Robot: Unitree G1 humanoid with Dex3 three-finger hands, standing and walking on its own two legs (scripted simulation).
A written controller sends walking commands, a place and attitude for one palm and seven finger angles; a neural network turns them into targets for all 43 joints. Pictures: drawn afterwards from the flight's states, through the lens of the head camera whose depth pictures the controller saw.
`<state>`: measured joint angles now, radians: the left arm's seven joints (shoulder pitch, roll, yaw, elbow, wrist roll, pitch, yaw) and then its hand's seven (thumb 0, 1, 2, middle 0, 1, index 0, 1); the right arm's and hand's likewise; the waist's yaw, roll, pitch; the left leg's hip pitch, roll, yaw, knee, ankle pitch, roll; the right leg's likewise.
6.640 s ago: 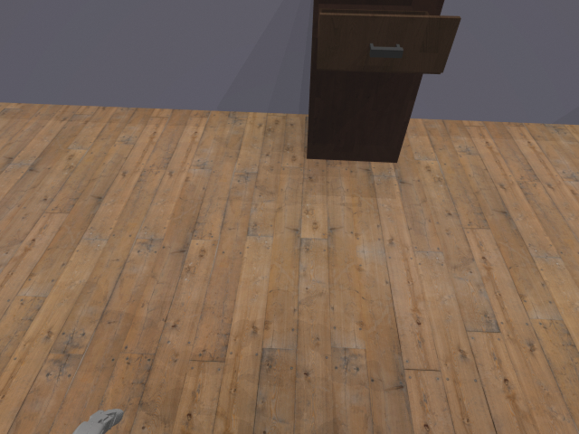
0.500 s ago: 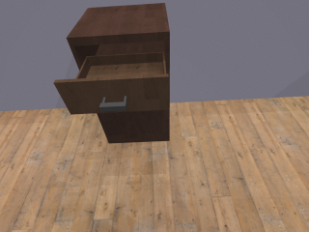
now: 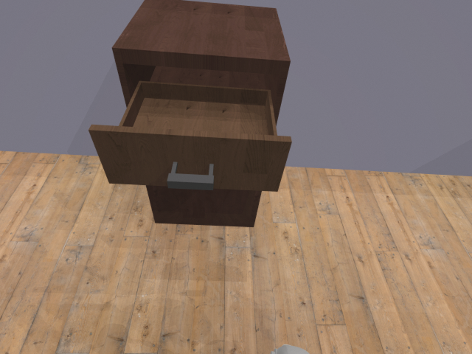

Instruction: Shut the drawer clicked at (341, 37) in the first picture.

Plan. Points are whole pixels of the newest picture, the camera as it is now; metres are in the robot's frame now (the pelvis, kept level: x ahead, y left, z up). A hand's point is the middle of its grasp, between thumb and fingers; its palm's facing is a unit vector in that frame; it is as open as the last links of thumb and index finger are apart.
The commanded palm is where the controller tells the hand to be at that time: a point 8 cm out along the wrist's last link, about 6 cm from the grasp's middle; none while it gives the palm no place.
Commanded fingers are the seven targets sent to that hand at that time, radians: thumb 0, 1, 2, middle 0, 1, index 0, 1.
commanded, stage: take the last steps up to it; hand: left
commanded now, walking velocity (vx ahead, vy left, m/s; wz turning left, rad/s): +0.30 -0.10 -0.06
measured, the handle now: (192, 174) +0.50 +0.14 -0.03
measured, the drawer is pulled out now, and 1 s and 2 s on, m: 0.30 0.30 0.30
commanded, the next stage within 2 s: come to a stop and stand still in 0.44 s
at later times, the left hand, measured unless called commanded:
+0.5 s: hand (193, 311) +0.24 +0.10 -0.17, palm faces +0.01 -0.97 -0.24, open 7.2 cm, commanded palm none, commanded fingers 0.00 0.90 0.90 -0.20 -0.30 -0.20 -0.30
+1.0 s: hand (190, 339) +0.19 +0.10 -0.18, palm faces +0.03 -0.98 -0.19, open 7.4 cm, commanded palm none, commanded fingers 0.00 0.90 0.90 -0.20 -0.30 -0.20 -0.30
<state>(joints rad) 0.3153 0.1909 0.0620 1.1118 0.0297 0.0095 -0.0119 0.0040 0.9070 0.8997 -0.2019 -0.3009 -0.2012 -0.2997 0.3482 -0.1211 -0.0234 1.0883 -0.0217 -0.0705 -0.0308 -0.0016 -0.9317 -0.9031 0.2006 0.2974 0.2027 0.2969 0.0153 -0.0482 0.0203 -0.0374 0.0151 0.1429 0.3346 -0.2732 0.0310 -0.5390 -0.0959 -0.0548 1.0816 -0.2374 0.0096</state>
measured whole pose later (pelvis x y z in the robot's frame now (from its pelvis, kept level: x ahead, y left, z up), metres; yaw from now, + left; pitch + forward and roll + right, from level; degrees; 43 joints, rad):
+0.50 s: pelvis +0.16 -0.09 -0.01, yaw -1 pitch -2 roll +0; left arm 0.18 0.16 0.05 1.05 0.01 -0.04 0.02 -0.02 0.94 0.90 -0.21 -0.30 -0.21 -0.30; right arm 0.29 -0.17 -0.06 1.08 -0.03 -0.01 -0.02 0.00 -0.91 -0.90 0.20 0.30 0.20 0.30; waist -0.03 0.04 0.06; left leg -0.47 0.11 0.05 1.13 -0.35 -0.01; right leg -0.28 0.01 -0.17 0.47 -0.17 -0.08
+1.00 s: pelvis +0.20 -0.07 -0.01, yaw -2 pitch -2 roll +0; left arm 0.27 0.14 0.02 1.10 0.02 0.03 0.03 0.00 0.90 0.90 -0.21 -0.30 -0.21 -0.30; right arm 0.14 -0.16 -0.04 1.04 -0.01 0.02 -0.04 -0.01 -0.94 -0.90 0.20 0.30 0.20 0.30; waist 0.04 0.00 0.09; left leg -0.25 0.03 0.10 0.46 -0.17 0.01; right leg -0.24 -0.01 -0.13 0.47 -0.21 -0.05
